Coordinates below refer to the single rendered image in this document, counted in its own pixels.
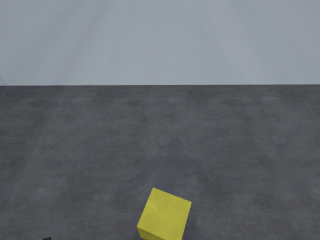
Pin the carton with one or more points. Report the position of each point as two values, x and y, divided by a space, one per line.
164 216

